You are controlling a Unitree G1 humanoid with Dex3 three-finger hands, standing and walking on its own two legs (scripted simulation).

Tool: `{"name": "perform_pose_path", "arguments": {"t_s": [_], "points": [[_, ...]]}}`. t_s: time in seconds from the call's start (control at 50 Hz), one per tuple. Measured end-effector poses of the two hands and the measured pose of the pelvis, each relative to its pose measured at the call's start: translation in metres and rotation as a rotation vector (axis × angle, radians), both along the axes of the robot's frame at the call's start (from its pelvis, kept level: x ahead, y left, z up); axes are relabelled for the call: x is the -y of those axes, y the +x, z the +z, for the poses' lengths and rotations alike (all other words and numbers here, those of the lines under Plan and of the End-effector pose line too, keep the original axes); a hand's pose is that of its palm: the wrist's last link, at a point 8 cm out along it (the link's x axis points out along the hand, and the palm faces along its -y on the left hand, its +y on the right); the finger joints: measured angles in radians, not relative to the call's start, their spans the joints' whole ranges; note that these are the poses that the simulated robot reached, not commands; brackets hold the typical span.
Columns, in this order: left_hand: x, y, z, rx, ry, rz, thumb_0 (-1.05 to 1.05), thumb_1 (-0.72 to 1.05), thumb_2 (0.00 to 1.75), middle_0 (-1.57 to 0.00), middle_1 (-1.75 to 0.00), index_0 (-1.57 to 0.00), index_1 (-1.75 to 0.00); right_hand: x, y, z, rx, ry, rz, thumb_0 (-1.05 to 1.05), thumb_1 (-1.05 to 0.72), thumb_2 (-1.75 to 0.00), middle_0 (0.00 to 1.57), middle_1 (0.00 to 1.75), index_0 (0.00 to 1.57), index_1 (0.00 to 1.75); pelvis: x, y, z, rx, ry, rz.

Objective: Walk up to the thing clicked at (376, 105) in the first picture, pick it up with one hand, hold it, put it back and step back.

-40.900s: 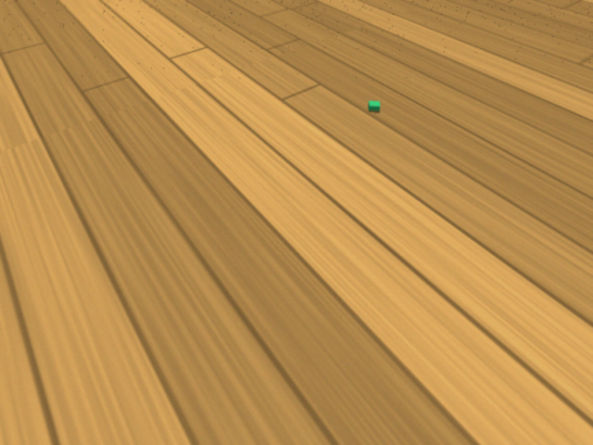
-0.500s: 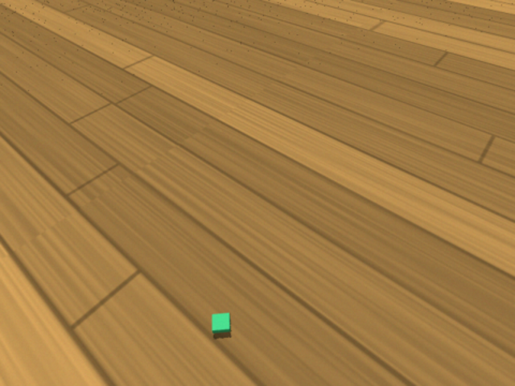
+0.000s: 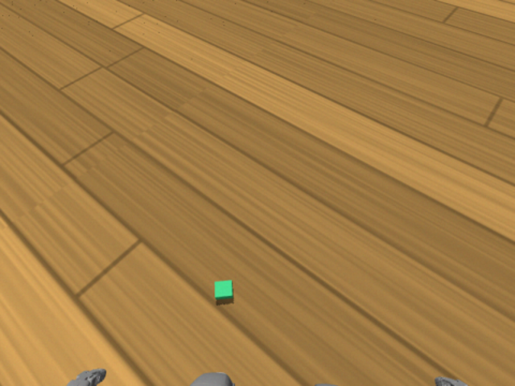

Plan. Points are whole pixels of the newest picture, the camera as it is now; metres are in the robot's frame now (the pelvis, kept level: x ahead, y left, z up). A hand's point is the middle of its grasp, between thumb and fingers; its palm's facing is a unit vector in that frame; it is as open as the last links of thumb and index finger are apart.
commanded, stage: step back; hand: left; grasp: from above
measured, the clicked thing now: (223, 289) +0.49 +0.17 -0.76
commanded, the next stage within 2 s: none
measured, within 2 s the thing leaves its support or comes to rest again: neither
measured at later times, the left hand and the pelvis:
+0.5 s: hand out of the picture +0.04 +0.29 -0.17, palm faces -0.12 -0.92 -0.39, open 7.4 cm; pelvis -0.08 +0.03 -0.02, yaw -4 degrees
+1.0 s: hand out of the picture -0.07 +0.31 -0.16, palm faces -0.03 -0.93 -0.37, open 7.4 cm; pelvis -0.21 +0.04 -0.01, yaw -2 degrees
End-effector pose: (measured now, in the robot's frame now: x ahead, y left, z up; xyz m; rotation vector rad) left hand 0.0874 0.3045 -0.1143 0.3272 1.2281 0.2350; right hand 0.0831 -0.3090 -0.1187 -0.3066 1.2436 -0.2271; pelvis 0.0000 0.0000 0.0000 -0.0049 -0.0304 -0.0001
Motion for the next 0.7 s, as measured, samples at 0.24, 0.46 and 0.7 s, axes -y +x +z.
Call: {"name": "perform_pose_path", "arguments": {"t_s": [0.24, 0.46, 0.7], "points": [[-0.042, 0.022, -0.021, 0.099, 0.003, -0.057, 0.01, 0.90, 0.90, -0.20, -0.30, -0.20, -0.30, -0.029, -0.062, 0.011, -0.062, -0.089, 0.007, 0.00, -0.90, -0.90, 0.20, 0.30, 0.20, 0.30, -0.037, -0.036, -0.012, -0.010, -0.011, 0.008], [-0.033, -0.035, -0.017, 0.011, 0.006, -0.129, 0.01, 0.90, 0.90, -0.20, -0.30, -0.20, -0.30, -0.041, -0.086, 0.002, 0.057, -0.048, -0.021, 0.00, -0.90, -0.90, 0.20, 0.30, 0.20, 0.30, -0.039, -0.073, -0.012, -0.008, -0.005, -0.065], [-0.020, -0.096, 0.008, 0.070, 0.034, -0.114, 0.01, 0.90, 0.90, -0.21, -0.30, -0.20, -0.30, -0.026, -0.130, -0.006, 0.068, -0.013, -0.026, 0.00, -0.90, -0.90, 0.20, 0.30, 0.20, 0.30, -0.029, -0.123, -0.009, 0.002, 0.027, -0.072]]}}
